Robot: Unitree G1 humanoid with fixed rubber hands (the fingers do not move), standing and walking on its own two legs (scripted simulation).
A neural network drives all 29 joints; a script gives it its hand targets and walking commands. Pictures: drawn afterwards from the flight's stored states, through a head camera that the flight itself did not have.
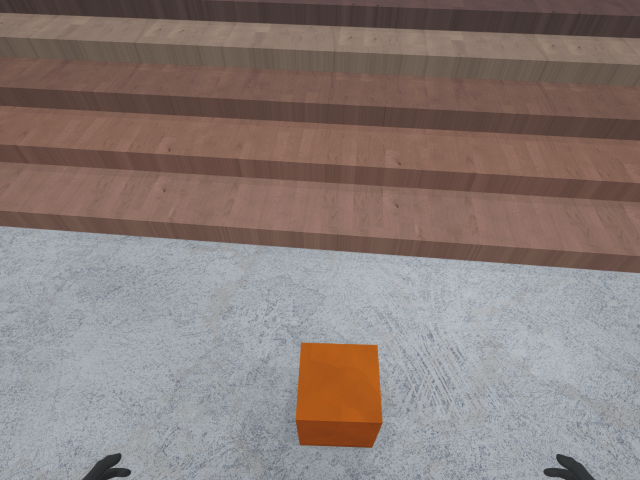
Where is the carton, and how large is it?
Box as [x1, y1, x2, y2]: [296, 343, 382, 447]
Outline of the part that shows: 301,343 296,408 296,424 300,444 371,447 382,422 377,345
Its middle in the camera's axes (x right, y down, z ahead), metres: +0.04 +0.45 +1.10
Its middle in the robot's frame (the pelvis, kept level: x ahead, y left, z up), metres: +0.43 -0.01 -0.66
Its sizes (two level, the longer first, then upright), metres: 0.210 0.200 0.250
